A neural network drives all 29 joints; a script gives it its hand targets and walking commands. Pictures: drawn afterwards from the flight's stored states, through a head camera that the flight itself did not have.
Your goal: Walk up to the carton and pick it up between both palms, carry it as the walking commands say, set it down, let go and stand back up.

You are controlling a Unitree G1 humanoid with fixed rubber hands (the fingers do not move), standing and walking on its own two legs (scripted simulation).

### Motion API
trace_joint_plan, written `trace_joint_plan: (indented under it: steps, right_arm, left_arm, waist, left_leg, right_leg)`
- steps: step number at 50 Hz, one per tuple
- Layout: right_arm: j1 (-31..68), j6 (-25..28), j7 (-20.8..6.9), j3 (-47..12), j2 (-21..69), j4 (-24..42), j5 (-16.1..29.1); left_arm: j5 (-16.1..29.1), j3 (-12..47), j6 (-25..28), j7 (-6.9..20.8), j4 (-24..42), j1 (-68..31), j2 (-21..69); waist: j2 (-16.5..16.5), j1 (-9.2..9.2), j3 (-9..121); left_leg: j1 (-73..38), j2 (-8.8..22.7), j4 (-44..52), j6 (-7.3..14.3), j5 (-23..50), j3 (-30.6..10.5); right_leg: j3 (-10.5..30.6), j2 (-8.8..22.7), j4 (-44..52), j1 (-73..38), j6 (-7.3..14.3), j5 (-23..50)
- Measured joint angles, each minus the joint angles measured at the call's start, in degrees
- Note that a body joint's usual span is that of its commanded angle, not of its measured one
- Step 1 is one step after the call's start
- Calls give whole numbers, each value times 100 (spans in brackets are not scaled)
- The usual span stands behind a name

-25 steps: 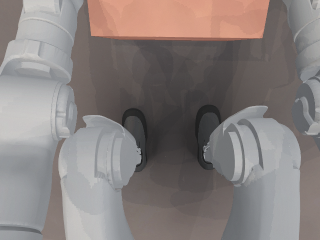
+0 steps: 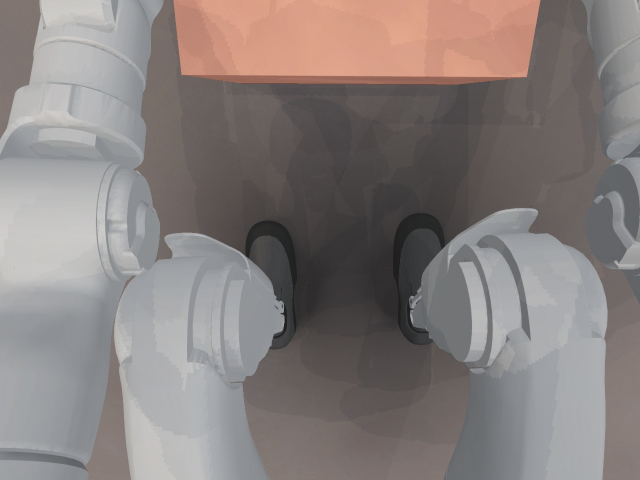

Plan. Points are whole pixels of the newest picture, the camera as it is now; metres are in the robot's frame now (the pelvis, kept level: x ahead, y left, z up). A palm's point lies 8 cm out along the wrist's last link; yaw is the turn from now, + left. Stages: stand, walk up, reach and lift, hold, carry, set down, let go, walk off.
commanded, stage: reach and lift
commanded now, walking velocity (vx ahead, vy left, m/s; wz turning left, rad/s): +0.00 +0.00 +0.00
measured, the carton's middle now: out of the picture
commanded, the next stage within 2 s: none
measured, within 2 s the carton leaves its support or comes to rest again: leaves its support in 0.40 s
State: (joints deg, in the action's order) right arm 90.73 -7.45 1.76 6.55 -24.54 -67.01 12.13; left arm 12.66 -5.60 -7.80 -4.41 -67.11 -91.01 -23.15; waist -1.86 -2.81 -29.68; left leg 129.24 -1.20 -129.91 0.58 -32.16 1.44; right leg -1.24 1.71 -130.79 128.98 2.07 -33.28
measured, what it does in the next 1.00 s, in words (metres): stands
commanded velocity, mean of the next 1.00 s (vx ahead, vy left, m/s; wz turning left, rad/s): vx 0.00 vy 0.00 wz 0.00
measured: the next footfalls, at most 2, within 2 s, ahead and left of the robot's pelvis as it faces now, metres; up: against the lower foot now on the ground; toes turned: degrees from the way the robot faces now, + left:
none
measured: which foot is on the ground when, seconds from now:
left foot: down 0.00-1.00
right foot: down 0.00-1.00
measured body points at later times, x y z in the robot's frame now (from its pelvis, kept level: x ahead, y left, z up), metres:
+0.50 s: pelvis +0.00 +0.00 +0.01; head +0.37 -0.03 +0.27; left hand +0.58 +0.13 -0.15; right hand +0.56 -0.23 -0.14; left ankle +0.12 +0.11 -0.31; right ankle +0.11 -0.11 -0.31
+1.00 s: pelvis +0.01 +0.00 +0.04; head +0.36 -0.03 +0.32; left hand +0.58 +0.14 -0.09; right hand +0.56 -0.23 -0.09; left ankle +0.12 +0.11 -0.31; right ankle +0.11 -0.11 -0.31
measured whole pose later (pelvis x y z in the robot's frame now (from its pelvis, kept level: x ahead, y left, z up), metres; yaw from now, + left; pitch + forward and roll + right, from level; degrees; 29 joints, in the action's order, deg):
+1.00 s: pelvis +0.01 +0.00 +0.04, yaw -1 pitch +41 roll +1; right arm 78.5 -16.9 7.6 13.8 -18.1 -51.3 4.0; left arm 3.3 -14.1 -17.0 -6.9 -51.3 -78.4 -16.1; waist -1.1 -2.2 -10.6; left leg 130.5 -0.6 -121.1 0.2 -31.9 1.2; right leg -0.7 -0.1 -121.7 131.1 1.5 -31.9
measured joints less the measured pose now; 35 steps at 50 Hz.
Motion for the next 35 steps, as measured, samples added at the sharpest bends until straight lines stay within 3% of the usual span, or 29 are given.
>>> trace_joint_plan:
  steps: [7, 12, 23, 35]
  right_arm:
    - [-205, -160, -99, 217, 61, 379, -110]
    - [-286, -246, -23, 197, 79, 560, -117]
    - [-669, -472, 639, -39, 175, 806, 38]
    - [-674, -623, 235, 433, 307, 772, -538]
  left_arm:
    - [-61, -229, -111, 92, 329, 213, 31]
    - [16, -159, -154, -5, 470, 287, 46]
    - [78, 190, -343, -395, 683, 639, 260]
    - [-689, -581, -583, -205, 775, 739, 439]
  waist:
    - [-12, -7, 10]
    - [-13, -2, 18]
    - [32, 4, 578]
    - [103, 33, 1287]
  left_leg:
    - [0, -10, -60, -17, -54, -16]
    - [-3, -10, -64, -19, -64, -21]
    - [12, 47, 90, 4, -94, -12]
    - [9, 95, 530, -16, 10, -19]
  right_leg:
    - [-17, 6, -64, 2, 24, -55]
    - [-20, 1, -65, -2, 22, -63]
    - [13, -97, 124, 51, -41, -24]
    - [31, -180, 569, 104, -41, 145]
